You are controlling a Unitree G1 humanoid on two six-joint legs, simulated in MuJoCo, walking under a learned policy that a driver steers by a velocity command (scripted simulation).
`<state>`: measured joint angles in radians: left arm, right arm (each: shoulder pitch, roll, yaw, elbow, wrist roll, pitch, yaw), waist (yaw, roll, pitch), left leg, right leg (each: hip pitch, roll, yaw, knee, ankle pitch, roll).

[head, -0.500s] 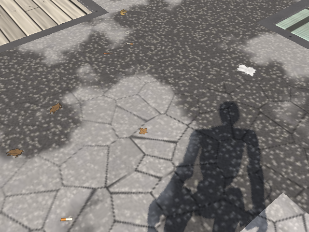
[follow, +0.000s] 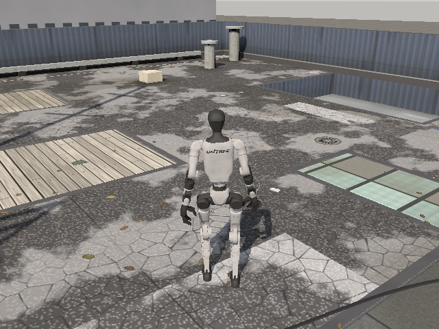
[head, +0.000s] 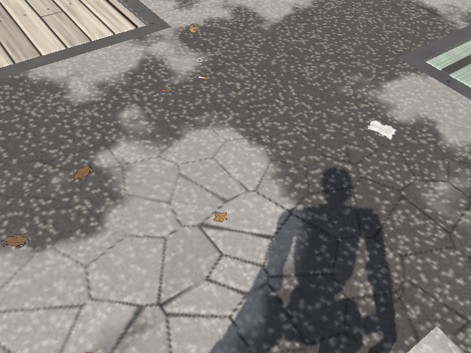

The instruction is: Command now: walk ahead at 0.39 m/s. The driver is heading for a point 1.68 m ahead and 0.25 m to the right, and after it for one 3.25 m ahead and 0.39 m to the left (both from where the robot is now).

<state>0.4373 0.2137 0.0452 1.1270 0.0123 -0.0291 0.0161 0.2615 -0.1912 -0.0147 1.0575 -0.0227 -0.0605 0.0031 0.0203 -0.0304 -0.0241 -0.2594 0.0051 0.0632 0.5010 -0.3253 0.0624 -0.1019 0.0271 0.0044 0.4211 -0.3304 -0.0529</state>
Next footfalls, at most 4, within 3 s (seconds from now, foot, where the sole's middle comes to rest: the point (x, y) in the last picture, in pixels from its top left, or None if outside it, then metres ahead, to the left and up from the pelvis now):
0.48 right None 0.40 -0.06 -0.78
1.02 left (205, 295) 0.72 0.10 -0.78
1.58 right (262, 220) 1.02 -0.08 -0.78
2.14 left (216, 157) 1.33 0.10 -0.78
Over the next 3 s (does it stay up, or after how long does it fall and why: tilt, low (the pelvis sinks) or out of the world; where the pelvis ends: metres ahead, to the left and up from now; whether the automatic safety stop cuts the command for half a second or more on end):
stays up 1.56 -0.13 0.01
